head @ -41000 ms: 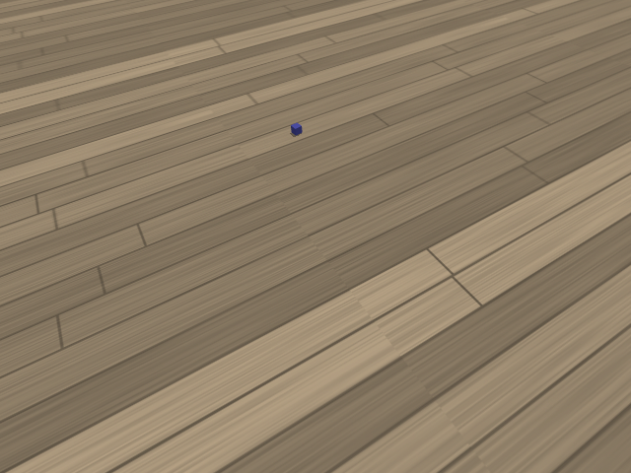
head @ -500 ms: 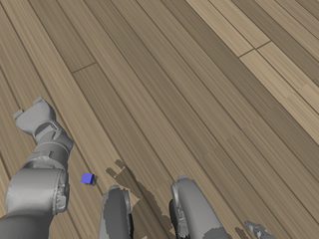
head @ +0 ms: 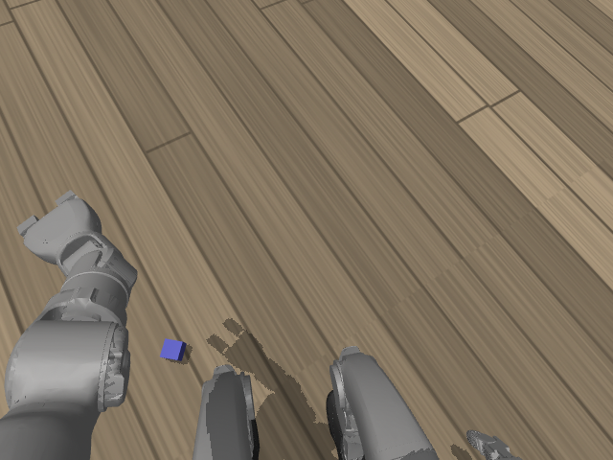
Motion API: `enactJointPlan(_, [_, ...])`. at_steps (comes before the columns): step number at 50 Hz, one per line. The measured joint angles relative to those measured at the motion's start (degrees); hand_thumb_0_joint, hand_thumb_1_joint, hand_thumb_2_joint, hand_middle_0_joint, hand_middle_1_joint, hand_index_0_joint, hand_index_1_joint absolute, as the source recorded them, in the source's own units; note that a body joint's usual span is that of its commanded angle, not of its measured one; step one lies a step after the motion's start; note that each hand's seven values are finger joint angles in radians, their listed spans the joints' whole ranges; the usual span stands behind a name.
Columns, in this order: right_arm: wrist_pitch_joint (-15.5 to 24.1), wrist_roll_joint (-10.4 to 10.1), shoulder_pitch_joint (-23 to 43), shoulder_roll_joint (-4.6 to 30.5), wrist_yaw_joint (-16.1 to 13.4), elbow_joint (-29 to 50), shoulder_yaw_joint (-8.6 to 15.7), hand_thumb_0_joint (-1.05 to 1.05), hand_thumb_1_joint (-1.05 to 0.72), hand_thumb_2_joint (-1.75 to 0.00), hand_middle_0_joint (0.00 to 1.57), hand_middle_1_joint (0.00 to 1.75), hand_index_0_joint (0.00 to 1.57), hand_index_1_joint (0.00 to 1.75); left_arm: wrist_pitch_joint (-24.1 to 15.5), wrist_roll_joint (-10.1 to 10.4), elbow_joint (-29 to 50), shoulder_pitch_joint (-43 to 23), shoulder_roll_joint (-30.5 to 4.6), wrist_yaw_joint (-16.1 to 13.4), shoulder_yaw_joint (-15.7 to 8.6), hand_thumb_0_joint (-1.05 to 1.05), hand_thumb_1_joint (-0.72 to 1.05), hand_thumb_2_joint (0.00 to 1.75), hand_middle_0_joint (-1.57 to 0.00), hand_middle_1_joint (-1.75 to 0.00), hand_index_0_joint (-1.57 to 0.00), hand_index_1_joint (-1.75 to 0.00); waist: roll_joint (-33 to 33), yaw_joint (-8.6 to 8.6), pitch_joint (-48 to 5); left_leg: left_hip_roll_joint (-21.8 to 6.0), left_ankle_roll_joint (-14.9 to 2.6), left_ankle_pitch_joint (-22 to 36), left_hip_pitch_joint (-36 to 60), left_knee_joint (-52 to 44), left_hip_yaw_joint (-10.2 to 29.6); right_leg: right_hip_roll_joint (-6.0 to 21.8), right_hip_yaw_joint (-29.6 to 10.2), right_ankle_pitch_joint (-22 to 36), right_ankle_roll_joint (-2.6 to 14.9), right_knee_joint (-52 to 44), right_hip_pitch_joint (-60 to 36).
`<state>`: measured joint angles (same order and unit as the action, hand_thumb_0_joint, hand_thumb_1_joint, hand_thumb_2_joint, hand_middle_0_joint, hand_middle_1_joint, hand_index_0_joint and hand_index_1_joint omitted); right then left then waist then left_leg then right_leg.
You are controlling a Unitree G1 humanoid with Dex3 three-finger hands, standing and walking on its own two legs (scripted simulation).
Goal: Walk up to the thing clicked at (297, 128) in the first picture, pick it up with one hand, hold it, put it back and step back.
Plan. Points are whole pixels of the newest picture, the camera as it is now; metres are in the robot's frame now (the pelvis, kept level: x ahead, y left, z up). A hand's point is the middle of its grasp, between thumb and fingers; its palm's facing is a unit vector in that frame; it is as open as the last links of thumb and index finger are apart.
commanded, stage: go down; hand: left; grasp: from above
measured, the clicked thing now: (173, 349) +0.33 +0.29 -0.58
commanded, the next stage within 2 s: none
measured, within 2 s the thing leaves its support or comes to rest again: neither
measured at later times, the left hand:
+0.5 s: hand (103, 260) +0.43 +0.28 -0.15, palm faces -0.23 -0.28 -0.93, open 12.8 cm
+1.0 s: hand (32, 249) +0.40 +0.30 -0.01, palm faces -0.40 -0.24 -0.88, open 13.3 cm
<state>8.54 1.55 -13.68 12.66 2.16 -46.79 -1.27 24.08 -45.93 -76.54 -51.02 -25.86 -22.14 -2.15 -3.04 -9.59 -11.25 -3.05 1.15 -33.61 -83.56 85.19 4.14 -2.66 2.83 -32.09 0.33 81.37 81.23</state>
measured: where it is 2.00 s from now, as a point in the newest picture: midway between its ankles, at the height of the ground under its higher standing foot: outside the picture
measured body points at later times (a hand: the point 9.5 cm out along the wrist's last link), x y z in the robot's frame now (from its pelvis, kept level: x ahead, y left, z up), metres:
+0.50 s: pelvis -0.02 +0.00 -0.05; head +0.18 +0.02 +0.36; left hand +0.44 +0.29 -0.10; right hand +0.04 -0.25 -0.19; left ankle +0.04 +0.13 -0.57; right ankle +0.05 -0.12 -0.57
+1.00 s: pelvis +0.02 +0.00 +0.07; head +0.14 +0.03 +0.51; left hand +0.42 +0.31 +0.04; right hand +0.05 -0.28 -0.03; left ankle +0.04 +0.13 -0.57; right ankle +0.05 -0.12 -0.57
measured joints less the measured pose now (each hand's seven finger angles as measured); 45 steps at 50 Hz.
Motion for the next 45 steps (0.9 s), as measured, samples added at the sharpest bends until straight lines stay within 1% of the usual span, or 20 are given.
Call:
enactJointPlan(6, [1.00, 0.98, -1.33, 1.36, 0.61, 1.01, -0.14, 0.00, -0.91, -0.89, 0.20, 0.30, 0.20, 0.30, -2.38, -0.98, -6.05, -2.02, -0.45, -1.05, 0.79, 0.00, -0.30, 0.72, -0.21, -1.04, -0.27, -0.98, 0.38, -0.58, -1.49, 0.24, 0.02, -0.85, -2.79, 2.18, 0.33, 0.20, 0.30, -0.99, 0.05, 2.15, 2.63])
enactJointPlan(9, [1.15, 1.61, -1.28, 2.37, 1.33, 1.65, 0.06, 0.00, -0.91, -0.89, 0.20, 0.30, 0.20, 0.30, -4.06, -1.98, -6.56, -2.09, -0.74, -2.20, -0.31, 0.00, -0.29, 0.70, -0.22, -1.04, -0.28, -0.98, 0.49, -0.89, -1.86, 0.28, -0.05, -1.96, -6.63, 5.71, 0.39, 0.20, 0.31, -2.06, -0.04, 5.67, 6.50])
enactJointPlan(11, [0.99, 2.01, -0.92, 2.90, 1.89, 2.11, 0.23, 0.00, -0.91, -0.89, 0.20, 0.30, 0.20, 0.30, -5.02, -2.71, -4.75, -1.37, -1.02, -2.89, -2.19, 0.00, -0.28, 0.69, -0.22, -1.05, -0.29, -0.98, 0.56, -0.99, -1.76, 0.25, -0.10, -2.72, -9.55, 8.46, 0.38, 0.14, 0.25, -2.75, -0.13, 8.42, 9.50])
enactJointPlan(13, [0.52, 2.31, -0.15, 3.16, 2.41, 2.27, 0.52, 0.00, -0.91, -0.89, 0.20, 0.30, 0.20, 0.30, -5.33, -3.01, -0.69, 0.02, -1.17, -3.30, -4.01, 0.00, -0.27, 0.68, -0.23, -1.05, -0.30, -0.98, 0.50, -0.87, -1.03, 0.20, -0.12, -3.36, -11.86, 10.97, 0.42, 0.06, 0.24, -3.28, -0.25, 10.86, 11.83])
enactJointPlan(15, [-0.15, 2.17, 0.90, 2.99, 2.77, 2.06, 0.77, 0.00, -0.91, -0.90, 0.20, 0.30, 0.20, 0.30, -4.78, -3.37, 2.46, 0.80, -1.23, -3.69, -4.46, 0.00, -0.27, 0.67, -0.24, -1.06, -0.30, -0.99, 0.51, -0.60, -0.11, 0.15, -0.19, -3.73, -13.28, 12.78, 0.37, -0.01, 0.15, -3.56, -0.38, 12.64, 13.31])
enactJointPlan(17, [-0.55, 2.02, 1.97, 2.41, 2.85, 1.55, 1.00, 0.00, -0.92, -0.90, 0.20, 0.30, 0.20, 0.30, -3.73, -2.86, 3.69, 0.54, -1.24, -3.90, -4.53, 0.00, -0.27, 0.67, -0.24, -1.06, -0.30, -0.99, 0.49, -0.35, 0.73, 0.21, -0.27, -3.69, -14.18, 13.70, 0.28, 0.04, 0.05, -3.53, -0.48, 13.63, 14.26])
enactJointPlan(19, [-0.77, 1.89, 2.66, 1.61, 2.74, 1.01, 1.26, 0.00, -0.92, -0.90, 0.20, 0.30, 0.20, 0.30, -2.59, -1.51, 5.74, 0.38, -1.07, -3.22, -5.17, 0.00, -0.28, 0.69, -0.23, -1.05, -0.30, -0.99, 0.36, 0.01, 1.13, 0.32, -0.25, -3.36, -14.64, 13.83, 0.18, 0.14, -0.06, -3.29, -0.49, 13.88, 14.76])
enactJointPlan(21, [-1.20, 1.44, 3.23, 0.81, 2.44, 0.51, 1.25, 0.00, -0.92, -0.90, 0.20, 0.30, 0.20, 0.30, -1.22, -1.08, 7.26, 0.48, -1.15, -2.29, -4.54, 0.00, -0.30, 0.70, -0.23, -1.05, -0.28, -0.99, 0.10, 0.31, 1.56, 0.36, -0.25, -2.99, -14.07, 13.27, 0.06, 0.19, -0.16, -2.98, -0.48, 13.43, 14.25])
enactJointPlan(23, [-1.44, 0.97, 3.48, 0.06, 1.94, 0.22, 1.10, 0.00, -0.91, -0.90, 0.20, 0.30, 0.20, 0.30, 0.14, -0.17, 8.55, 0.70, -1.23, -1.12, -3.69, 0.00, -0.31, 0.72, -0.22, -1.04, -0.27, -0.99, -0.25, 0.61, 1.88, 0.34, -0.27, -2.56, -12.70, 12.08, -0.03, 0.18, -0.23, -2.57, -0.48, 12.29, 12.92])
enactJointPlan(26, [-1.71, 0.13, 3.02, -0.77, 1.00, 0.02, 0.52, 0.00, -0.91, -0.90, 0.20, 0.30, 0.20, 0.30, 1.65, 1.03, 10.97, 1.46, -1.03, 1.45, -2.77, 0.00, -0.32, 0.73, -0.22, -1.04, -0.27, -0.98, -0.70, 1.03, 1.59, 0.31, -0.22, -1.86, -9.54, 9.29, -0.11, 0.19, -0.26, -1.91, -0.39, 9.58, 9.77])
enactJointPlan(29, [-2.13, -0.82, 2.11, -1.12, -0.08, 0.03, -0.14, 0.00, -0.91, -0.89, 0.20, 0.30, 0.20, 0.30, 2.86, 0.82, 11.17, 2.24, -1.01, 3.46, -0.65, 0.00, -0.33, 0.74, -0.21, -1.04, -0.26, -0.99, -1.12, 1.13, 1.09, 0.30, -0.08, -1.19, -4.70, 5.58, -0.14, 0.23, -0.23, -1.33, -0.21, 5.92, 4.90])
enactJointPlan(31, [-2.23, -1.30, 1.32, -1.13, -0.78, 0.19, -0.52, 0.00, -0.91, -0.89, 0.20, 0.30, 0.20, 0.30, 3.24, 1.25, 10.28, 2.36, -0.98, 4.74, 0.00, 0.00, -0.33, 0.74, -0.20, -1.05, -0.25, -1.00, -1.26, 1.09, 0.75, 0.30, -0.01, -0.65, -1.01, 2.74, -0.11, 0.25, -0.15, -0.85, -0.09, 3.09, 1.17])
enactJointPlan(33, [-2.17, -1.76, 0.48, -0.99, -1.42, 0.41, -0.93, 0.00, -0.91, -0.89, 0.20, 0.30, 0.20, 0.30, 3.31, 1.23, 9.35, 2.56, -1.22, 6.12, 0.48, 0.00, -0.34, 0.75, -0.19, -1.06, -0.25, -1.01, -1.16, 0.96, 0.45, 0.25, 0.06, 0.00, 2.82, -0.33, -0.11, 0.24, -0.11, -0.24, 0.03, 0.03, -2.70])
enactJointPlan(37, [-1.62, -2.49, -1.40, -0.03, -2.49, 0.97, -1.33, 0.00, -0.91, -0.90, 0.20, 0.30, 0.20, 0.30, 2.54, 0.29, 6.37, 2.71, -1.96, 8.75, 2.74, 0.00, -0.35, 0.77, -0.18, -1.08, -0.23, -1.03, -0.81, 0.78, 0.15, 0.23, 0.12, 1.54, 10.32, -6.56, -0.13, 0.27, -0.04, 1.23, 0.16, -6.27, -10.34])
enactJointPlan(41, [-0.74, -2.65, -3.37, 1.41, -3.27, 1.97, -1.10, 0.00, -0.91, -0.90, 0.20, 0.30, 0.20, 0.30, 0.05, -0.80, 3.86, 3.33, -2.62, 11.01, 4.24, 0.00, -0.37, 0.78, -0.17, -1.08, -0.22, -1.03, -0.24, 0.53, 0.58, 0.40, 0.08, 3.26, 16.35, -12.12, -0.24, 0.47, -0.07, 2.86, 0.17, -11.91, -16.52])
enactJointPlan(45, [-0.28, -2.54, -5.15, 2.80, -3.64, 3.23, -0.45, 0.00, -0.91, -0.90, 0.20, 0.30, 0.20, 0.30, -2.56, -1.79, 3.27, 5.30, -2.58, 11.31, 4.79, 0.00, -0.38, 0.78, -0.16, -1.08, -0.21, -1.03, 0.40, 0.53, 1.56, 0.54, -0.11, 4.60, 20.50, -16.17, -0.56, 0.64, -0.33, 4.21, 0.04, -16.00, -20.71])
